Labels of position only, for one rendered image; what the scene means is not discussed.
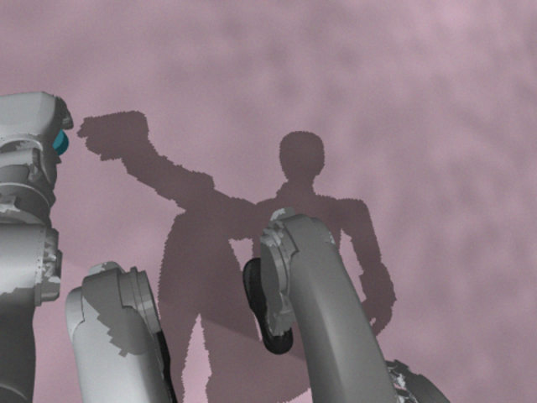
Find left robot arm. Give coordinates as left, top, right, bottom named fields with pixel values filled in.
left=0, top=134, right=62, bottom=403

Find left robot foot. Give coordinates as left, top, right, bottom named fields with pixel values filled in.
left=157, top=329, right=178, bottom=403

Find left robot hand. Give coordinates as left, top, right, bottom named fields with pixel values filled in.
left=0, top=92, right=74, bottom=164

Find right robot foot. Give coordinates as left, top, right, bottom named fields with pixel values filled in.
left=242, top=258, right=293, bottom=354

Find right robot hand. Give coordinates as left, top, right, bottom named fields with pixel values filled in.
left=385, top=359, right=450, bottom=403

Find tin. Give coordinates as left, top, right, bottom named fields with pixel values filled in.
left=52, top=129, right=69, bottom=155

